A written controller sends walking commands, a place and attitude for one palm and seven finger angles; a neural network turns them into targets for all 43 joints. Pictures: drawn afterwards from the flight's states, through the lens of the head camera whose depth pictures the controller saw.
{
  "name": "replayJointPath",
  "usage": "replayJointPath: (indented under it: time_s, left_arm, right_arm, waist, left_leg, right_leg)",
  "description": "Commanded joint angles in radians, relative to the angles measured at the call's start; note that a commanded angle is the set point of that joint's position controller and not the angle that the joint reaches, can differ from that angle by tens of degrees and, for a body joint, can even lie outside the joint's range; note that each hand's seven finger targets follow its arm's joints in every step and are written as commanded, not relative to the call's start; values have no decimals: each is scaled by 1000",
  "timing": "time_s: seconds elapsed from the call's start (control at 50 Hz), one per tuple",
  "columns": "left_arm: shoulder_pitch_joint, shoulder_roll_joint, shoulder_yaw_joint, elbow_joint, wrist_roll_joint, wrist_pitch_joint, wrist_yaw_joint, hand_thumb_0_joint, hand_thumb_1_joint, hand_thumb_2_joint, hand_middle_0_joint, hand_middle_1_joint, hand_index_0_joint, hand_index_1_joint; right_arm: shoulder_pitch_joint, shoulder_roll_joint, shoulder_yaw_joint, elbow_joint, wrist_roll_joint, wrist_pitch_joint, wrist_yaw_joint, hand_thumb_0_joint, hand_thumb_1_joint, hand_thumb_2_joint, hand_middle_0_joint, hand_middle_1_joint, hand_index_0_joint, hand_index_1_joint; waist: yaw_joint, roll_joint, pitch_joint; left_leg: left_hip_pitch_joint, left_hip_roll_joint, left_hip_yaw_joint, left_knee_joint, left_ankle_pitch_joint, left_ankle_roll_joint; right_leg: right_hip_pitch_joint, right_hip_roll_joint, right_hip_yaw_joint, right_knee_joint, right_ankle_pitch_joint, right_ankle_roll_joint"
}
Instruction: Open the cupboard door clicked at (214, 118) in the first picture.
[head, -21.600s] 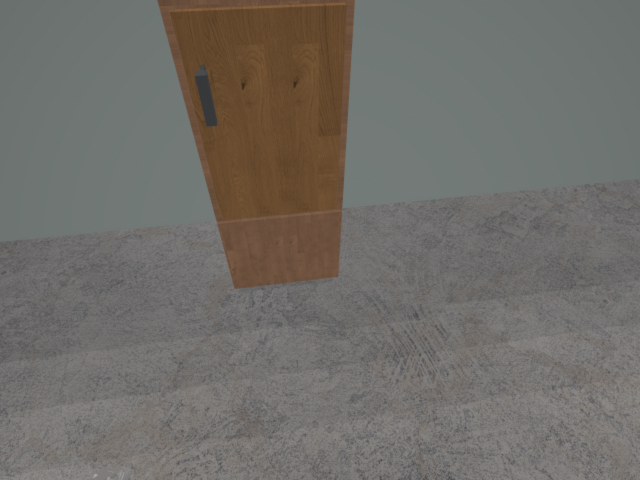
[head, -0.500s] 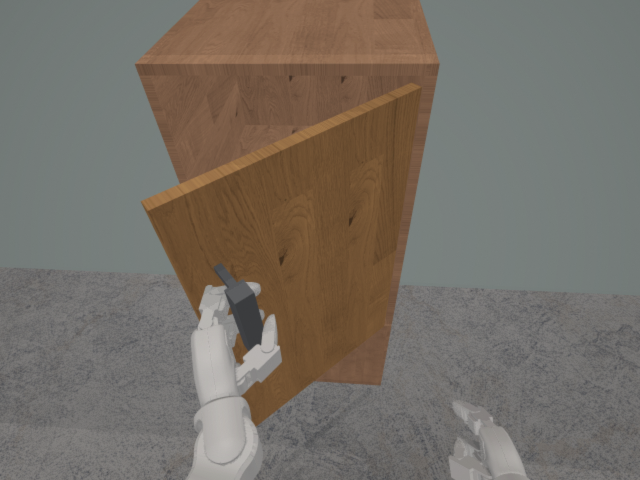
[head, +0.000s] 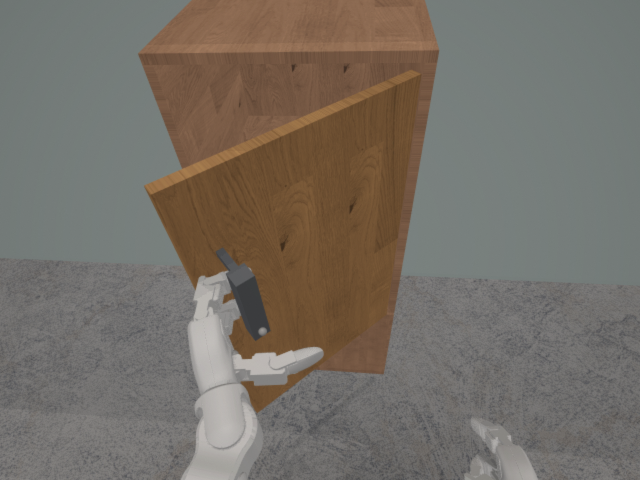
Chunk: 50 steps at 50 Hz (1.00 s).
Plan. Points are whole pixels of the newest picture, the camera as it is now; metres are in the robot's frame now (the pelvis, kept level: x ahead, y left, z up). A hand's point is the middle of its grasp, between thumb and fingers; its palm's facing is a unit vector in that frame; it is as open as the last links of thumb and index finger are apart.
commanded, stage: open thumb and fingers to let go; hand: left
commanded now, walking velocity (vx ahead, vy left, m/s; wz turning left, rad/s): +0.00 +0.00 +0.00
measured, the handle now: (241, 293) +0.33 +0.12 +0.08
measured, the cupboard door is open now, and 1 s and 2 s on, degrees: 43 43 43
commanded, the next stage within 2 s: slide the hand sideways off the handle in 0.28 s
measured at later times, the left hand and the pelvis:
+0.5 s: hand (255, 349) +0.26 +0.09 +0.07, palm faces +0.05 -1.00 -0.08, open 16.4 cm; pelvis -0.02 +0.04 -0.01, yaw +0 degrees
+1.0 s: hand (238, 372) +0.23 +0.10 +0.07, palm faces -0.11 -0.99 -0.01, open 16.4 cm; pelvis -0.01 +0.05 -0.01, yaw -2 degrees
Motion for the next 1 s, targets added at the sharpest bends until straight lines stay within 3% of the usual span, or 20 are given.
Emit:
replayJointPath:
  time_s: [0.0,0.08,0.16,0.18,0.24,0.36,0.38,0.4,0.44,0.46,0.48,0.5,0.54,0.58,0.66,0.68,0.7,0.78,0.88,0.98]
  left_arm:
    - [-145,-58,-47,-248,41,-69,19,0,-500,300,-250,-900,-250,-900]
    - [-177,-66,-72,-245,46,-68,23,0,-500,300,-217,-700,-217,-700]
    - [-215,-91,-97,-241,49,-66,33,0,-500,300,-183,-500,-183,-500]
    - [-216,-94,-102,-226,52,-61,34,0,-500,300,-175,-450,-175,-450]
    - [-244,-121,-124,-230,57,-48,45,0,-500,300,-150,-300,-150,-300]
    - [-329,-154,-132,-191,62,-4,81,0,-500,300,-150,-300,-150,-300]
    - [-331,-36,-316,-165,148,-45,-123,0,-500,300,-150,-300,-150,-300]
    - [-353,42,-225,-251,106,-90,-238,0,-500,300,-150,-300,-150,-300]
    - [-332,85,-212,-246,67,-124,-377,0,-500,300,-150,-300,-150,-300]
    - [-327,100,-200,-231,31,-131,-440,0,-500,300,-150,-300,-150,-300]
    - [-328,78,-211,-242,-7,-131,-489,0,-500,300,-150,-300,-150,-300]
    - [-328,60,-204,-243,-49,-130,-514,0,-500,300,-150,-300,-150,-300]
    - [-299,46,-148,-223,-121,-112,-518,0,-500,300,-150,-300,-150,-300]
    - [-253,53,-97,-210,-153,-95,-488,0,-500,300,-150,-300,-150,-300]
    - [-228,57,-80,-251,-102,-85,-406,0,-500,300,-150,-300,-150,-300]
    - [-171,91,-58,-246,-79,-84,-390,0,-500,300,-150,-300,-150,-300]
    - [-173,79,-77,-269,-60,-86,-381,0,-500,300,-150,-300,-150,-300]
    - [-92,115,-68,-313,-25,-95,-375,0,-500,300,-150,-300,-150,-300]
    - [-42,140,-37,-351,-49,-84,-397,0,-500,300,-150,-300,-150,-300]
    - [99,145,-14,-434,-85,-91,-422,0,-500,300,-150,-300,-150,-300]
  right_arm:
    - [-116,-62,-18,-177,1,-66,2,0,-900,-900,200,300,200,300]
    - [-124,-66,-16,-177,4,-72,5,0,-900,-900,200,300,200,300]
    - [-133,-68,-14,-178,3,-80,10,0,-900,-900,200,300,200,300]
    - [-127,-69,-13,-177,4,-79,12,0,-900,-900,200,300,200,300]
    - [-141,-68,-11,-183,6,-76,16,0,-900,-900,200,300,200,300]
    - [-165,-64,-7,-172,9,-61,23,0,-900,-900,200,300,200,300]
    - [-85,-104,-5,-145,11,-64,32,0,-900,-900,200,300,200,300]
    - [-70,-96,-18,-182,21,-70,24,0,-900,-900,200,300,200,300]
    - [-73,-95,-9,-198,30,-76,9,0,-900,-900,200,300,200,300]
    - [-68,-97,-4,-204,37,-81,4,0,-900,-900,200,300,200,300]
    - [-71,-98,2,-218,46,-90,3,0,-900,-900,200,300,200,300]
    - [-79,-92,7,-229,53,-104,-1,0,-900,-900,200,300,200,300]
    - [-98,-94,17,-238,64,-126,-9,0,-900,-900,200,300,200,300]
    - [-121,-99,21,-245,71,-141,-10,0,-900,-900,200,300,200,300]
    - [-96,-97,13,-246,61,-156,5,0,-900,-900,200,300,200,300]
    - [-88,-101,9,-248,59,-153,11,0,-900,-900,200,300,200,300]
    - [-87,-97,10,-255,54,-153,17,0,-900,-900,200,300,200,300]
    - [-71,-97,5,-269,49,-144,28,0,-900,-900,200,300,200,300]
    - [-74,-99,11,-282,52,-135,17,0,-900,-900,200,300,200,300]
    - [-54,-94,9,-294,53,-147,14,0,-900,-900,200,300,200,300]
  waist:
    - [4,-144,-173]
    - [-6,-146,-127]
    - [-8,-106,-128]
    - [-7,-137,-122]
    - [-4,-95,-128]
    - [2,-65,-152]
    - [-84,-146,-85]
    - [-38,-95,-188]
    - [-20,-69,-238]
    - [-31,-92,-216]
    - [-31,-48,-194]
    - [-36,-79,-164]
    - [-25,-108,-107]
    - [-2,-121,-69]
    - [6,-93,-93]
    - [21,-96,-98]
    - [13,-84,-105]
    - [24,-81,-122]
    - [19,-84,-90]
    - [25,-75,-133]
  left_leg:
    - [39,-36,5,-31,194,49]
    - [41,-33,-1,-34,162,51]
    - [48,-29,-5,-34,148,50]
    - [43,-27,-12,-40,145,51]
    - [45,-24,-16,-44,142,48]
    - [46,-20,-29,-53,126,41]
    - [66,-22,-33,-47,157,59]
    - [81,-23,-21,-43,188,62]
    - [95,-30,-15,-38,215,65]
    - [86,-29,-18,-41,201,65]
    - [91,-27,-24,-51,182,63]
    - [79,-25,-31,-58,146,63]
    - [51,-23,-38,-79,55,56]
    - [32,-23,-48,-105,-8,48]
    - [44,-17,-49,-112,11,44]
    - [36,-14,-50,-114,29,42]
    - [42,-15,-41,-106,38,44]
    - [33,-13,-29,-89,79,45]
    - [17,-14,-23,-82,67,47]
    - [34,-15,-14,-59,166,46]
  right_leg:
    - [121,-68,138,-171,388,84]
    - [74,-53,117,-182,269,69]
    - [27,-35,87,-157,198,56]
    - [29,-32,78,-156,184,54]
    - [12,-22,59,-132,162,45]
    - [-7,-10,36,-104,122,34]
    - [-52,-18,66,-101,206,43]
    - [-2,-21,71,-84,262,38]
    - [42,-22,80,-71,317,34]
    - [38,-23,77,-77,306,36]
    - [28,-22,76,-81,275,33]
    - [16,-17,68,-91,232,38]
    - [-4,-10,56,-123,115,44]
    - [-13,-7,46,-134,28,43]
    - [-24,-8,37,-102,52,43]
    - [-13,-8,37,-91,63,39]
    - [-22,-11,40,-89,71,41]
    - [-3,-9,47,-80,104,35]
    - [-4,-4,53,-91,102,38]
    - [33,-1,49,-70,223,40]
